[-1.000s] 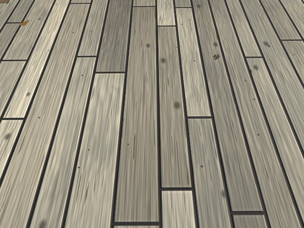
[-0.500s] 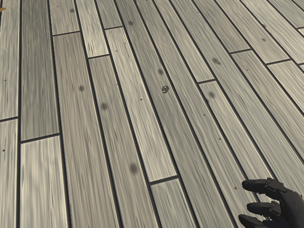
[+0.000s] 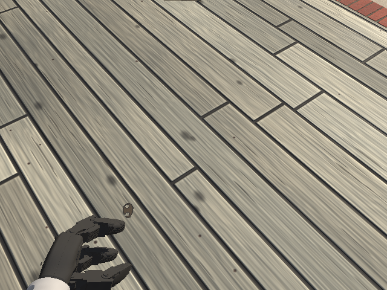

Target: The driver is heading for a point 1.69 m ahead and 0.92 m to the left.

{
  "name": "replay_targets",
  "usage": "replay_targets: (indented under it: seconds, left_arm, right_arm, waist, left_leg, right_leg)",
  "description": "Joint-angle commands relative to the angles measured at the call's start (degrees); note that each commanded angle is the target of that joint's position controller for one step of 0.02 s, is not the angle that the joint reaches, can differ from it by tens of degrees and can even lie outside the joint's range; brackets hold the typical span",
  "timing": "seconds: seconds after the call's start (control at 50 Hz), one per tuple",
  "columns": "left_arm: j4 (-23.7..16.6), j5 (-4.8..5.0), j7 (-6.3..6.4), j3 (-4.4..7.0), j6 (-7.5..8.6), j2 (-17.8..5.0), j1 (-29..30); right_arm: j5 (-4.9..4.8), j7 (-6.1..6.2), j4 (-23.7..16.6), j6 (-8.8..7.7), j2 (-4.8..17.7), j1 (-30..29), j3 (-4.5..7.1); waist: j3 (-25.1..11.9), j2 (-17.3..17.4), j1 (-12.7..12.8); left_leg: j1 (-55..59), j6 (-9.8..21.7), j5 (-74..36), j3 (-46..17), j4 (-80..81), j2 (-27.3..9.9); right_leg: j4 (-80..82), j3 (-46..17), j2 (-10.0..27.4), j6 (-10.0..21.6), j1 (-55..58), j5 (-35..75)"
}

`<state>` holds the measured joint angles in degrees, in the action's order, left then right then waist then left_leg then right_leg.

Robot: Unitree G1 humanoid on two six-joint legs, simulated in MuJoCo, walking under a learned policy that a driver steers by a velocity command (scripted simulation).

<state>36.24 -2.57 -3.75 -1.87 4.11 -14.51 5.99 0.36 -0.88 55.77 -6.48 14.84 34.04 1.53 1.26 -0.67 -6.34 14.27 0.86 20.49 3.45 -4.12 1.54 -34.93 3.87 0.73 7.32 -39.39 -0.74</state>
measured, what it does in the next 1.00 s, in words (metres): walks ahead, turning left: right foot, then left foot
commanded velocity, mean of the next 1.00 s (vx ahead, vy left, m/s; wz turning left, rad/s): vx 1.00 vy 0.00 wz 0.76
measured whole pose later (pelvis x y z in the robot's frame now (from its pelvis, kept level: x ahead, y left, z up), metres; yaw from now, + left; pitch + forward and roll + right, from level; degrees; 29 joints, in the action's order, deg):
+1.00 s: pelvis +0.93 +0.18 +0.00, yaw +47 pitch +2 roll -1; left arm 37.3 -3.3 1.1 1.0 4.0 -16.7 -7.5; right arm 0.6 -0.6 44.6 -2.4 21.8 18.4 5.0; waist 1.8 2.0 -3.1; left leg -16.6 7.0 21.4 -6.7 -71.8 5.9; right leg -35.3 1.3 1.7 -1.8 -24.7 -12.3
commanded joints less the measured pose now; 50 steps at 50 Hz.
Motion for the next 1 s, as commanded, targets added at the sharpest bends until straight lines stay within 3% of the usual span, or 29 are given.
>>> replay_targets:
  seconds: [0.02,0.04,0.06,0.08,0.1,0.12,0.14,0.22,0.28,0.34,0.4,0.44,0.48,0.5,0.52,0.54,0.56,0.58,0.64,0.72,0.8,0.84,0.86,0.88,0.9,0.92,0.94,0.96,1.0]
  left_arm:
    - [2.68,-0.42,2.09,3.48,0.27,-8.86,-17.75]
    - [6.02,-0.80,3.10,4.89,0.26,-11.72,-28.51]
    - [7.45,-1.82,4.15,6.37,0.39,-16.79,-35.45]
    - [6.08,-2.06,3.95,6.74,0.14,-17.68,-32.49]
    - [6.15,-0.67,3.69,6.58,0.08,-13.04,-27.83]
    - [6.93,-0.37,3.60,5.68,0.79,-9.21,-24.52]
    - [7.94,-0.53,3.39,5.54,1.42,-7.52,-23.08]
    - [11.34,1.82,3.25,4.80,3.62,-4.01,-23.79]
    - [12.50,1.74,3.07,4.61,4.43,-3.40,-24.14]
    - [12.93,1.66,3.51,4.54,4.66,-4.64,-24.77]
    - [13.60,2.22,4.94,5.04,4.31,-8.62,-28.38]
    - [12.26,1.50,6.53,6.07,2.48,-12.58,-27.01]
    - [9.79,0.49,6.59,7.08,0.38,-15.06,-20.63]
    - [10.24,0.32,5.09,6.44,0.15,-10.81,-19.50]
    - [5.45,-0.78,4.67,4.03,1.33,-2.41,-22.35]
    - [-0.24,0.74,4.37,3.26,2.91,-3.89,-22.53]
    - [0.10,0.16,4.28,3.33,4.09,-7.33,-18.21]
    - [0.47,0.22,4.08,3.61,4.22,-8.30,-16.94]
    - [0.47,-1.74,4.01,2.75,0.53,-6.38,-17.34]
    - [-4.99,-0.44,2.72,1.32,-0.50,-3.67,-5.78]
    - [-6.92,1.29,2.61,1.27,-0.12,-4.16,-1.20]
    - [-6.68,1.23,3.12,2.07,0.21,-6.35,-3.21]
    - [-5.39,1.30,3.68,3.07,0.39,-8.66,-7.71]
    - [-3.34,1.53,4.41,4.40,0.69,-11.34,-16.49]
    - [-0.48,1.13,5.51,5.77,0.90,-14.02,-29.26]
    - [1.66,-0.62,6.59,6.90,1.11,-17.49,-41.04]
    - [0.38,-1.89,5.89,7.87,0.84,-22.08,-32.45]
    - [-1.71,-1.38,5.41,7.22,0.34,-14.66,-24.28]
    - [-0.05,-0.96,4.89,5.64,-0.03,-8.35,-21.79]
  right_arm:
    - [0.54,1.46,-2.98,0.43,13.88,-4.22,2.43]
    - [0.59,1.65,-3.79,0.92,13.28,-6.09,2.24]
    - [1.33,1.30,-5.87,0.84,6.11,-4.77,0.94]
    - [-2.34,1.03,-7.98,0.80,2.81,1.63,0.29]
    - [-1.40,1.55,-8.37,1.09,8.24,-6.46,1.46]
    - [-1.19,1.08,-9.07,1.11,7.53,-10.89,1.41]
    - [-0.82,0.60,-8.60,1.57,5.95,-11.67,1.12]
    - [0.97,-1.37,-9.43,5.55,2.37,-13.74,1.19]
    - [0.74,-2.34,-13.32,5.87,1.00,-22.47,0.60]
    - [0.11,-3.21,-15.16,5.44,1.18,-27.80,0.01]
    - [0.92,-3.89,-16.46,4.93,2.90,-30.75,-0.07]
    - [0.69,-3.57,-13.95,5.04,6.48,-21.18,1.09]
    - [0.55,-1.93,-7.29,5.30,11.70,2.00,4.08]
    - [-0.45,-0.49,-6.60,5.50,13.67,1.17,5.44]
    - [0.17,-0.21,-7.58,6.25,18.35,-4.38,6.19]
    - [0.99,0.13,-10.49,6.69,21.05,-6.76,7.01]
    - [1.15,0.70,-11.31,6.57,16.39,-8.53,6.42]
    - [1.05,0.90,-10.70,6.21,13.09,-10.84,5.55]
    - [0.16,1.22,-10.81,3.56,10.46,-13.76,4.20]
    - [-0.18,0.73,-11.74,1.89,11.55,-13.59,4.71]
    - [-0.73,-0.05,-11.67,2.16,13.10,-10.11,5.85]
    - [-0.47,0.43,-12.21,2.35,13.71,-10.76,6.20]
    - [-0.13,0.58,-12.56,2.33,14.96,-11.57,6.47]
    - [0.25,0.40,-12.94,2.25,16.91,-13.47,6.80]
    - [0.50,0.12,-13.91,1.74,15.91,-16.91,6.45]
    - [1.03,0.43,-16.28,1.04,6.33,-18.40,3.82]
    - [-2.54,0.24,-20.29,1.30,2.83,-9.52,2.08]
    - [-0.29,0.93,-17.42,2.73,7.88,-13.81,2.22]
    - [1.21,-0.62,-17.63,3.91,9.46,-20.01,2.78]
  waist:
    - [-7.58,8.42,15.26]
    - [-12.07,7.52,20.37]
    - [-19.28,-4.60,18.63]
    - [-27.90,-13.83,12.81]
    - [-18.15,-3.82,13.14]
    - [-8.55,-1.44,11.71]
    - [-3.63,1.13,9.56]
    - [2.85,-2.31,4.63]
    - [5.90,-3.20,4.53]
    - [6.05,-0.81,4.80]
    - [5.34,-1.78,4.36]
    - [-1.56,-5.12,-1.38]
    - [-11.05,-4.69,-12.40]
    - [-7.20,3.61,-10.23]
    - [-5.82,14.27,-0.68]
    - [-16.98,13.82,0.06]
    - [-8.73,1.84,0.02]
    - [-2.10,-4.17,3.33]
    - [3.70,-6.52,9.11]
    - [5.42,-1.84,6.11]
    - [1.38,3.08,1.41]
    - [-0.54,3.86,2.53]
    - [-3.78,3.96,4.77]
    - [-9.20,3.16,10.13]
    - [-14.85,2.34,17.27]
    - [-21.41,-9.38,19.64]
    - [-26.43,-28.79,9.32]
    - [-16.23,-13.58,9.72]
    - [-5.81,-1.40,9.48]
  left_leg:
    - [-13.97,5.43,-75.25,-1.65,-25.88,-13.27]
    - [-23.24,4.94,-63.19,-1.60,-42.07,-11.25]
    - [-35.63,5.77,-17.40,-1.78,-64.10,-5.24]
    - [-51.20,5.32,6.46,-7.64,-81.44,0.73]
    - [-56.45,6.06,-1.32,-8.54,-80.47,-3.55]
    - [-56.66,5.78,-5.81,-8.07,-76.24,-5.32]
    - [-54.37,5.39,-6.91,-8.15,-73.30,-7.14]
    - [-53.16,3.80,-8.12,-7.42,-68.48,-10.52]
    - [-55.99,3.74,-17.50,-3.08,-61.47,-9.78]
    - [-51.69,5.51,-26.25,2.84,-48.66,-6.47]
    - [-44.96,8.07,-29.03,9.29,-37.65,-0.97]
    - [-33.74,9.60,-23.36,10.03,-36.93,3.35]
    - [-9.30,13.55,-14.45,3.19,-35.85,4.23]
    - [-5.21,16.00,-10.59,-3.22,-31.91,0.98]
    - [1.12,21.13,-25.89,-22.09,-35.35,-6.92]
    - [9.59,30.09,-1.54,-46.98,-17.58,-15.43]
    - [1.90,26.59,9.64,-51.26,-7.95,-16.50]
    - [-8.52,23.45,7.65,-46.59,-7.01,-14.89]
    - [-30.53,20.98,-6.23,-33.12,-6.55,-7.65]
    - [-39.54,17.46,-16.66,-23.17,-4.85,-0.06]
    - [-29.10,13.38,-29.47,-24.33,-8.48,-0.94]
    - [-23.72,11.15,-35.31,-26.08,-13.69,-1.85]
    - [-21.27,9.84,-42.74,-26.53,-19.79,-1.95]
    - [-21.34,8.51,-46.96,-25.53,-30.55,-1.03]
    - [-28.78,7.24,-42.54,-23.59,-45.57,1.06]
    - [-40.07,7.64,-4.21,-19.10,-65.87,4.74]
    - [-55.49,6.17,9.86,-13.03,-77.82,7.63]
    - [-60.44,6.53,2.10,-11.24,-80.60,1.63]
    - [-58.39,5.31,-4.34,-8.65,-75.08,-2.76]
  right_leg:
    - [1.26,1.00,-5.60,2.25,33.83,-6.42]
    - [2.39,-3.17,-1.23,2.86,47.65,-8.74]
    - [2.06,-19.89,14.51,2.81,59.77,-22.78]
    - [13.66,-50.23,27.06,7.87,67.71,-32.22]
    - [17.45,-43.50,22.21,6.23,59.43,-33.34]
    - [18.86,-33.52,20.03,5.18,49.39,-26.20]
    - [21.04,-26.91,17.85,4.07,41.67,-18.40]
    - [27.10,-9.66,13.70,-0.17,31.14,-8.24]
    - [28.99,3.04,9.44,-3.25,29.60,6.74]
    - [29.27,11.14,6.52,-5.63,30.87,20.13]
    - [23.67,13.40,8.71,-7.36,38.69,47.91]
    - [10.05,12.50,10.96,-7.83,42.60,64.60]
    - [-21.92,9.58,12.16,-6.41,32.76,58.46]
    - [-45.21,9.25,2.38,-6.10,21.31,5.68]
    - [-64.28,3.32,-3.89,-7.80,0.45,-29.48]
    - [-66.12,-7.91,-3.65,-7.85,-11.01,-27.90]
    - [-59.38,-9.72,-0.11,-7.23,-13.67,-22.89]
    - [-52.42,-9.52,2.31,-7.46,-10.40,-19.11]
    - [-40.24,-8.83,6.53,-10.83,0.94,-20.74]
    - [-15.83,-4.47,6.45,-11.98,9.39,-5.26]
    - [-0.65,-3.69,2.11,-10.01,14.82,6.30]
    - [4.97,-5.07,0.47,-9.32,19.35,3.58]
    - [5.28,-5.32,-1.09,-8.82,24.57,-0.85]
    - [4.97,-4.84,-1.72,-8.22,33.88,-6.22]
    - [2.85,-6.59,1.78,-7.30,48.25,-11.26]
    - [4.40,-21.70,16.41,-7.08,60.95,-32.01]
    - [20.95,-58.92,28.86,-1.26,64.91,-45.43]
    - [22.37,-54.52,25.27,0.14,55.73,-54.68]
    - [20.47,-32.24,19.60,-1.18,42.69,-33.23]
